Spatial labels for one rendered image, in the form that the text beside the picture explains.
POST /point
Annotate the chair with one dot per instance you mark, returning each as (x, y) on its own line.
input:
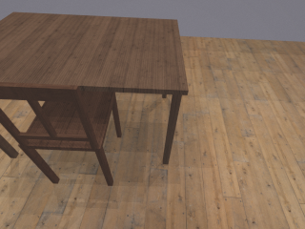
(69, 120)

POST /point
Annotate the table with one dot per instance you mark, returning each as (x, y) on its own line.
(96, 53)

